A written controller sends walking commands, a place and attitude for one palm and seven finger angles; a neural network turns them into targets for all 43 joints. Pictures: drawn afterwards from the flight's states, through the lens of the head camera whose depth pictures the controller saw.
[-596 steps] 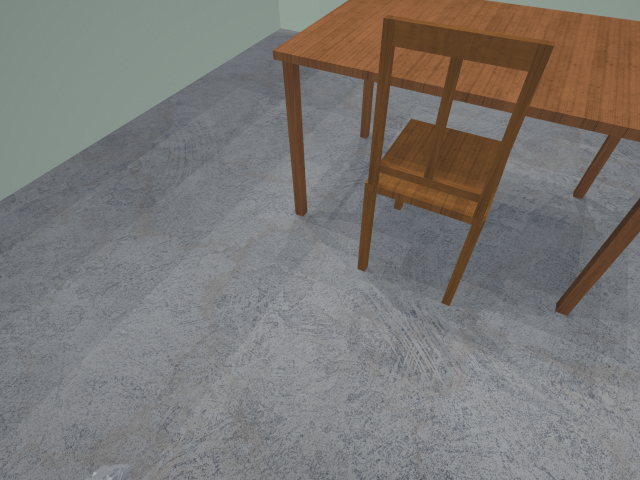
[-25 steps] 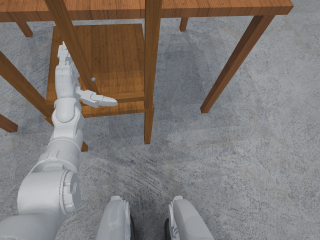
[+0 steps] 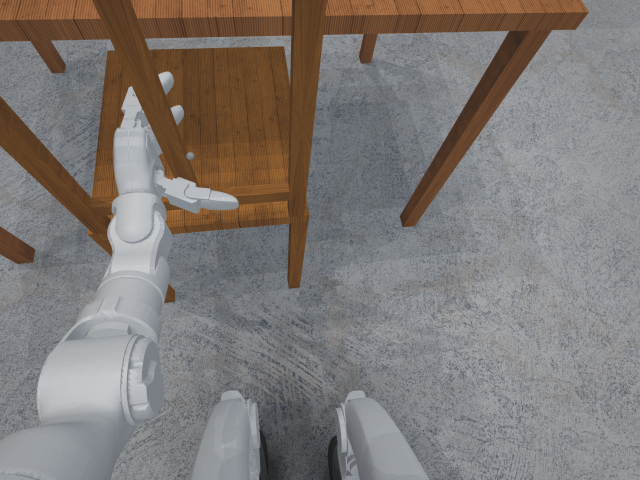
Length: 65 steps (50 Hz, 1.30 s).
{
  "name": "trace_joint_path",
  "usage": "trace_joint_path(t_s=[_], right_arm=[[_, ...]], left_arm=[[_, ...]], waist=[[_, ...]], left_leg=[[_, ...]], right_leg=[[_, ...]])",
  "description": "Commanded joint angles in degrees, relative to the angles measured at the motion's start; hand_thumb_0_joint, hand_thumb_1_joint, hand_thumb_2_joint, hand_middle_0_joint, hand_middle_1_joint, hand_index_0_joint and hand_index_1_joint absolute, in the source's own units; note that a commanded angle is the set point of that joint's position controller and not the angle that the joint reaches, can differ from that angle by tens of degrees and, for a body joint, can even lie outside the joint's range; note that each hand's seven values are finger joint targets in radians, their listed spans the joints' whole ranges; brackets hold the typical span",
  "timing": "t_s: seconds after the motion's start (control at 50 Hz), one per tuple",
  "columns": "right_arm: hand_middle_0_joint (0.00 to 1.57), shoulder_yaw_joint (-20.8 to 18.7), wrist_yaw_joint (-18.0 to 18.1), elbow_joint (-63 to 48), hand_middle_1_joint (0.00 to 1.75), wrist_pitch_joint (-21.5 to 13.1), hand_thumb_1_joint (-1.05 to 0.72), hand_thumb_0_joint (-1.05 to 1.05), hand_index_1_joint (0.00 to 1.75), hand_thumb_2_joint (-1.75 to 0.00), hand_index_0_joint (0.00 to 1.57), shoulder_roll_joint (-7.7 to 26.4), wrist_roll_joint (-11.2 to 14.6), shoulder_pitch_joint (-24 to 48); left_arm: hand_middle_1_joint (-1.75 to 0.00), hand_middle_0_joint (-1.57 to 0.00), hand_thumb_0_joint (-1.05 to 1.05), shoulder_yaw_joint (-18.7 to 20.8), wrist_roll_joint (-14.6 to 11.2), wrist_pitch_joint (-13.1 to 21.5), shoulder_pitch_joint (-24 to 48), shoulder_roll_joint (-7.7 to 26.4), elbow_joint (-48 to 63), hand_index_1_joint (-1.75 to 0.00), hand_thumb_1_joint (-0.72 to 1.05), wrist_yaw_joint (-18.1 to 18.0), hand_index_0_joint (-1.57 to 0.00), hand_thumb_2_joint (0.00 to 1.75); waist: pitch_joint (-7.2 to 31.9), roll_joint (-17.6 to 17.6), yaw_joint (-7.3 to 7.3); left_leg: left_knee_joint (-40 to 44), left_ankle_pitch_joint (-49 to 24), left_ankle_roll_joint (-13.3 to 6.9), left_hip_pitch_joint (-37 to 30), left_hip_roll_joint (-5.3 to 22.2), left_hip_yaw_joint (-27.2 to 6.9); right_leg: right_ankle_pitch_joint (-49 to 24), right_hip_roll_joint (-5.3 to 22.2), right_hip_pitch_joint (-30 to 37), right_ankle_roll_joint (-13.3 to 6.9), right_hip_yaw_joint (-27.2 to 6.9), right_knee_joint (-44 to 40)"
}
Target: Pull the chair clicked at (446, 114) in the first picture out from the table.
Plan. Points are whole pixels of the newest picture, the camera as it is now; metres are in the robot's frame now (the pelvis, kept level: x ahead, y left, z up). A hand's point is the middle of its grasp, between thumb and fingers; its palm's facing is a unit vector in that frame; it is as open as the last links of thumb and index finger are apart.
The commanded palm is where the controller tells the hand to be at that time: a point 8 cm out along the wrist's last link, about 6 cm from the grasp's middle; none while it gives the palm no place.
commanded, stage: hook a spindle and tug to test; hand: left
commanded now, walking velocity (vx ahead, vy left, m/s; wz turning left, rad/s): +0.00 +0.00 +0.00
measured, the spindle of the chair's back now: (161, 119) +0.53 +0.15 +0.06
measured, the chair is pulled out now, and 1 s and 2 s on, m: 0.00 0.02 0.11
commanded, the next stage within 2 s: step backward, pulling the chair out in 1.16 s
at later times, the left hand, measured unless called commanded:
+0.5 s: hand (184, 155) +0.50 +0.13 +0.04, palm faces +0.08 -1.00 -0.01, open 6.4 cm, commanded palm +0.46 +0.17 +0.03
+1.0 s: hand (185, 170) +0.48 +0.13 +0.04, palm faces +0.06 -1.00 +0.00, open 5.7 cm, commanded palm +0.43 +0.16 +0.03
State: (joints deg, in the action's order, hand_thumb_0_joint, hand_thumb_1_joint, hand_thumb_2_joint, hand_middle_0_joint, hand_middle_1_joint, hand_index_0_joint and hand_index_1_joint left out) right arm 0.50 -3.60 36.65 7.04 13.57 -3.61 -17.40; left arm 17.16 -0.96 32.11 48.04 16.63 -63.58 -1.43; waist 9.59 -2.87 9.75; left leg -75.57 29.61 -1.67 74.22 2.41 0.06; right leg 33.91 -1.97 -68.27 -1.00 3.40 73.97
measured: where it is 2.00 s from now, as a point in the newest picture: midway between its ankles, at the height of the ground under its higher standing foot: outside the picture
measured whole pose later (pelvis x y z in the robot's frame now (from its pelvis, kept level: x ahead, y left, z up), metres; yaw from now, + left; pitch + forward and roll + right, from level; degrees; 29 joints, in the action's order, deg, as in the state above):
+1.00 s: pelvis +0.03 +0.01 +0.02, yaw +0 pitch +27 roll -3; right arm -0.7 -4.6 34.8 6.5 12.8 -2.6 -16.8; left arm 11.9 -4.8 29.5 33.1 11.6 -47.4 -1.9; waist 10.4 -2.5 7.2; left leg -71.3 31.0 -1.9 67.4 2.2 1.3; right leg 34.6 -1.9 -61.8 -0.5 1.9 69.4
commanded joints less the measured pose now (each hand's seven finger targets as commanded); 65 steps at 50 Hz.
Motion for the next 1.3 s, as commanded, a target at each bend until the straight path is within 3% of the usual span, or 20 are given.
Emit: trace_joint_path(t_s=[0.0, 0.06, 0.14, 0.2, 0.24, 0.28, 0.3, 0.34, 0.44, 0.48, 0.58, 0.64, 0.68, 0.76, 0.92, 0.98, 1.1, 1.24, 1.26, 1.28], right_arm=[[0.2, -3.4, 0.7, -2.9, 0.3, -0.4, -0.9, 0.0, 0.3, -0.9, 0.2, 9.7, -0.1, -9.4], [0.2, -3.6, 0.6, -2.9, 0.3, -0.5, -0.9, 0.0, 0.3, -0.9, 0.2, 9.6, -0.1, -9.6], [0.2, -3.5, 0.5, -2.5, 0.3, -0.5, -0.9, 0.0, 0.3, -0.9, 0.2, 9.6, 0.0, -9.5], [0.2, -3.7, 0.4, -2.8, 0.3, -0.6, -0.9, 0.0, 0.3, -0.9, 0.2, 9.5, -0.1, -9.4], [0.2, -3.7, 0.4, -2.9, 0.3, -0.6, -0.9, 0.0, 0.3, -0.9, 0.2, 9.6, -0.1, -9.4], [0.2, -3.7, 0.2, -3.1, 0.3, -0.5, -0.9, 0.0, 0.3, -0.9, 0.2, 9.4, 0.1, -9.4], [0.2, -3.9, 0.1, -3.1, 0.3, -0.5, -0.9, 0.0, 0.3, -0.9, 0.2, 9.2, 0.1, -9.2], [0.2, -3.9, 0.1, -2.9, 0.3, -0.3, -0.9, 0.0, 0.3, -0.9, 0.2, 9.5, 0.0, -9.5], [0.2, -3.8, 0.1, -3.0, 0.3, -0.4, -0.9, 0.0, 0.3, -0.9, 0.2, 9.3, 0.2, -9.1], [0.2, -3.9, 0.1, -3.0, 0.3, -0.4, -0.9, 0.0, 0.3, -0.9, 0.2, 9.2, 0.1, -9.2], [0.2, -4.1, -0.2, -4.1, 0.3, -0.3, -0.9, 0.0, 0.3, -0.9, 0.2, 9.0, 0.3, -8.5], [0.2, -4.1, -0.3, -4.9, 0.3, -0.3, -0.9, 0.0, 0.3, -0.9, 0.2, 8.7, 0.5, -8.0], [0.2, -4.2, -0.4, -5.5, 0.3, -0.5, -0.9, 0.0, 0.3, -0.9, 0.2, 8.7, 0.8, -7.8], [0.2, -4.4, -0.4, -5.5, 0.3, -0.9, -0.9, 0.0, 0.3, -0.9, 0.2, 8.6, 0.9, -7.9], [0.2, -4.6, -0.3, -5.3, 0.3, -1.3, -0.9, 0.0, 0.3, -0.9, 0.2, 8.2, 0.9, -7.3], [0.2, -4.8, -0.5, -6.0, 0.3, -1.5, -0.9, 0.0, 0.3, -0.9, 0.2, 8.2, 1.1, -6.8], [0.2, -4.8, -0.4, -6.1, 0.3, -2.0, -0.9, 0.0, 0.3, -0.9, 0.2, 7.9, 1.3, -6.0], [0.2, -4.7, 0.4, -4.6, 0.3, -2.6, -0.9, 0.0, 0.3, -0.9, 0.2, 8.2, 1.1, -5.6], [0.2, -4.2, 2.4, -10.2, 0.3, 1.3, -0.9, 0.0, 0.3, -0.9, 0.2, 8.4, 5.1, -7.9], [0.2, -4.1, 4.3, -11.3, 0.3, 2.1, -0.9, 0.0, 0.3, -0.9, 0.2, 7.1, 6.1, -7.7]], left_arm=[[-1.07, -0.38, 0.0, 0.4, 0.2, 3.6, 24.3, 9.6, 12.4, -1.07, -0.33, 0.0, -0.38, 0.37], [-1.23, -0.43, 0.0, -1.4, -0.5, 3.5, 24.7, 6.7, 13.1, -1.23, -0.16, 0.0, -0.43, 0.44], [-1.45, -0.5, 0.0, -1.8, -0.3, 3.2, 24.1, 6.7, 12.2, -1.45, 0.06, 0.1, -0.5, 0.54], [-1.45, -0.5, 0.0, -1.9, -0.6, 3.9, 23.6, 6.4, 14.3, -1.45, 0.23, 0.3, -0.5, 0.61], [-1.45, -0.5, 0.0, -0.6, -0.9, 3.8, 21.3, 7.8, 14.1, -1.45, 0.34, 0.3, -0.5, 0.66], [-1.45, -0.5, 0.0, -1.8, -0.9, 4.2, 20.3, 6.2, 15.7, -1.45, 0.45, 0.6, -0.5, 0.71], [-1.45, -0.5, 0.0, -3.1, -1.1, 4.0, 20.3, 4.5, 16.1, -1.45, 0.51, 0.6, -0.5, 0.73], [-1.45, -0.5, 0.0, -1.4, -1.2, 3.7, 18.9, 6.7, 16.1, -1.45, 0.62, 0.5, -0.5, 0.78], [-1.45, -0.5, 0.0, -1.7, -1.2, 3.7, 17.2, 5.9, 15.5, -1.45, 0.9, 0.5, -0.5, 0.9], [-1.45, -0.5, 0.0, -2.0, -1.0, 4.3, 18.1, 5.6, 16.4, -1.45, 0.9, 0.5, -0.5, 0.9], [-1.45, -0.5, 0.0, -1.4, -2.0, 4.1, 11.1, 5.4, 19.0, -1.45, 0.9, 1.3, -0.5, 0.9], [-1.45, -0.5, 0.0, -2.6, -2.8, 3.5, 8.1, 3.7, 21.6, -1.45, 0.9, 1.5, -0.5, 0.9], [-1.45, -0.5, 0.0, -3.1, -3.0, 3.2, 5.0, 3.0, 23.9, -1.45, 0.9, 1.5, -0.5, 0.9], [-1.45, -0.5, 0.0, -4.7, -3.2, 2.5, 2.2, 1.4, 25.4, -1.45, 0.9, 1.0, -0.5, 0.9], [-1.45, -0.5, 0.0, -6.9, -2.9, 2.6, 1.0, -0.8, 28.4, -1.45, 0.9, 0.8, -0.5, 0.9], [-1.45, -0.5, 0.0, -8.0, -3.2, 2.2, -2.9, -1.8, 30.8, -1.45, 0.9, 0.9, -0.5, 0.9], [-1.45, -0.5, 0.0, -11.1, -3.0, 1.9, -3.7, -4.2, 32.8, -1.45, 0.9, 0.6, -0.5, 0.9], [-1.45, -0.5, 0.0, -9.8, -1.9, 3.1, 5.7, -2.0, 30.4, -1.45, 0.9, -0.3, -0.5, 0.9], [-1.45, -0.5, 0.0, -3.8, 1.9, -5.5, 10.9, 15.2, 36.0, -1.45, 0.9, -4.1, -0.5, 0.9], [-1.45, -0.5, 0.0, -7.8, 0.9, -9.0, 13.7, 10.7, 41.7, -1.45, 0.9, -4.7, -0.5, 0.9]], waist=[[30.5, -4.8, 1.31], [30.7, -4.0, 2.16], [29.4, -3.8, 2.11], [31.3, -5.1, 1.57], [31.3, -3.6, 1.05], [31.9, -5.0, 0.66], [31.6, -5.3, 1.17], [31.1, -4.0, 0.53], [28.8, -2.7, 0.5], [29.5, -4.3, 0.59], [31.7, -4.3, -1.25], [31.1, -3.0, -1.37], [31.9, -4.5, -2.32], [29.8, -1.5, -1.59], [28.9, -2.7, -1.86], [30.7, -4.4, -2.91], [28.9, -1.8, -2.15], [27.6, -2.1, -0.76], [39.6, -5.6, -5.27], [39.2, -9.0, -3.66]], left_leg=[[6.3, -20.5, 0.3, -28.8, -1.3, -3.4], [6.4, -21.2, 0.2, -30.5, -1.1, -3.8], [6.5, -20.2, 0.2, -29.4, -1.2, -3.6], [6.6, -22.3, 0.3, -31.2, -1.2, -3.6], [6.7, -22.6, 0.3, -29.9, -1.3, -3.2], [7.2, -24.5, 0.6, -32.3, -1.1, -3.5], [7.1, -24.8, 0.6, -33.0, -1.1, -3.4], [7.2, -24.5, 0.5, -31.5, -1.2, -3.1], [7.5, -23.5, 0.3, -29.7, -1.4, -2.7], [7.5, -24.9, 0.5, -31.8, -1.2, -3.1], [8.0, -28.2, 0.8, -33.2, -1.2, -2.7], [8.3, -28.8, 0.7, -32.7, -1.3, -2.2], [8.9, -31.2, 1.1, -35.2, -0.9, -2.6], [9.1, -30.9, 0.9, -34.4, -0.8, -2.4], [9.1, -33.1, 1.2, -35.9, -0.7, -2.6], [9.4, -35.8, 1.4, -38.1, -0.6, -2.7], [9.5, -33.7, 1.0, -37.3, -0.7, -2.6], [8.5, -28.0, 0.8, -34.6, -1.3, -2.5], [19.4, -27.5, -0.1, -50.7, -0.8, -1.0], [22.0, -30.0, -0.5, -54.1, -1.4, -0.4]], right_leg=[[-20.6, -1.0, 8.8, -0.6, -1.8, -10.1], [-20.7, -1.1, 7.7, -0.6, -1.4, -10.2], [-20.1, -1.2, 8.0, -0.6, -1.4, -10.8], [-21.7, -1.1, 8.4, -0.7, -1.4, -10.4], [-23.2, -1.2, 10.8, -0.6, -1.7, -10.6], [-23.9, -1.2, 10.0, -0.8, -1.3, -10.3], [-24.2, -1.2, 9.5, -0.7, -1.2, -10.5], [-25.0, -1.2, 11.4, -0.7, -1.4, -10.8], [-24.9, -1.2, 11.8, -0.6, -1.6, -11.1], [-25.0, -1.1, 10.5, -0.7, -1.3, -10.7], [-28.4, -1.1, 13.1, -0.9, -1.3, -10.3], [-30.7, -1.1, 15.2, -0.7, -1.5, -10.9], [-30.8, -1.1, 14.6, -0.9, -1.1, -10.6], [-31.7, -1.3, 15.2, -0.7, -1.1, -11.0], [-32.2, -0.9, 14.5, -0.7, -0.9, -10.8], [-33.1, -0.8, 15.0, -0.8, -0.9, -10.7], [-32.8, -0.8, 15.2, -0.7, -0.7, -11.2], [-29.4, -0.5, 13.6, -0.6, -1.4, -11.2], [-33.4, 2.3, 34.3, -1.2, -5.7, -21.6], [-41.2, 2.4, 38.0, -0.7, -5.8, -24.9]])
